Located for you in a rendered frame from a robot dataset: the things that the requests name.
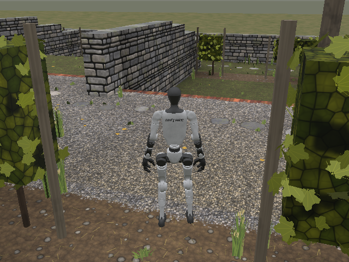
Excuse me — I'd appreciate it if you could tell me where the robot left forearm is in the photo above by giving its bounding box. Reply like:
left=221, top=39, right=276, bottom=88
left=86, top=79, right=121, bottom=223
left=144, top=133, right=155, bottom=159

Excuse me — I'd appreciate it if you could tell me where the right robot hand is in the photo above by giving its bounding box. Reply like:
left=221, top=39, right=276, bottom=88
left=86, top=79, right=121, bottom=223
left=193, top=158, right=206, bottom=172

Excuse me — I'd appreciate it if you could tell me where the robot right upper arm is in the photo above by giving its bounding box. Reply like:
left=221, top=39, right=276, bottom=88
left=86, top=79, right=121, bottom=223
left=186, top=110, right=200, bottom=141

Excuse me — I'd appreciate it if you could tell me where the robot torso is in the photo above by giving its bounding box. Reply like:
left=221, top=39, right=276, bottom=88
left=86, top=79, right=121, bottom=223
left=162, top=108, right=187, bottom=164

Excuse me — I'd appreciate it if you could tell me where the left robot hand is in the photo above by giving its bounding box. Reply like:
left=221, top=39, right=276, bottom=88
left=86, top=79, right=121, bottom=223
left=142, top=157, right=155, bottom=172

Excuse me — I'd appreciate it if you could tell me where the robot left upper arm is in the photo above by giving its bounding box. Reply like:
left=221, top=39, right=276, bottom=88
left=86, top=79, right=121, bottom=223
left=149, top=110, right=163, bottom=141

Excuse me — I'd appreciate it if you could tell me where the humanoid robot head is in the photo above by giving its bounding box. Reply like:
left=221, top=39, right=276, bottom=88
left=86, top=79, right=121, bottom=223
left=165, top=87, right=184, bottom=114

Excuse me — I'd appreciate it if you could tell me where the robot right forearm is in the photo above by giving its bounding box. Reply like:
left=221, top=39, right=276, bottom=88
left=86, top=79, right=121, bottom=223
left=194, top=133, right=204, bottom=159

